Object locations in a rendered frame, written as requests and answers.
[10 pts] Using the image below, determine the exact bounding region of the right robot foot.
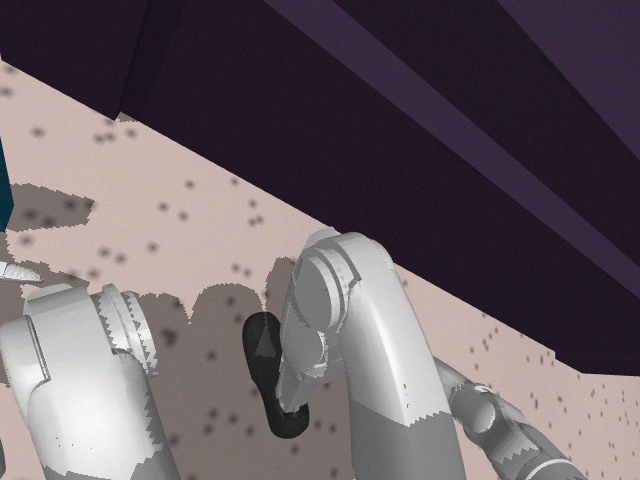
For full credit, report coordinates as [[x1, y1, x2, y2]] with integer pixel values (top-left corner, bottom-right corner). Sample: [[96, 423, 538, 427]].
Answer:
[[242, 312, 309, 439]]

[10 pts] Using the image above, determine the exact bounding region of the left robot hand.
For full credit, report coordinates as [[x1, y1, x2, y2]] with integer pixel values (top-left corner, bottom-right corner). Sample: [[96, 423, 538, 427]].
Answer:
[[0, 262, 44, 284]]

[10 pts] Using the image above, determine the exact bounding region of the right robot arm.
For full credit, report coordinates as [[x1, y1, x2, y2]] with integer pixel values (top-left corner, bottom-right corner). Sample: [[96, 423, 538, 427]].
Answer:
[[451, 383, 588, 480]]

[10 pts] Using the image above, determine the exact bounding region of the carton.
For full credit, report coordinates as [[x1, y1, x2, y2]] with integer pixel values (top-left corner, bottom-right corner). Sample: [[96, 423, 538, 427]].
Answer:
[[0, 138, 14, 232]]

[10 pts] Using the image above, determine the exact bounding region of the right robot hand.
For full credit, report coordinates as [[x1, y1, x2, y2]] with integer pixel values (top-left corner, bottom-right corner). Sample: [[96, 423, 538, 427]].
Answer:
[[433, 356, 473, 409]]

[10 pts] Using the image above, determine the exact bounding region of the sofa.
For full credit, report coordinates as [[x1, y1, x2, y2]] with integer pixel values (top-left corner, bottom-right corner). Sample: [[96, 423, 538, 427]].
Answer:
[[0, 0, 640, 376]]

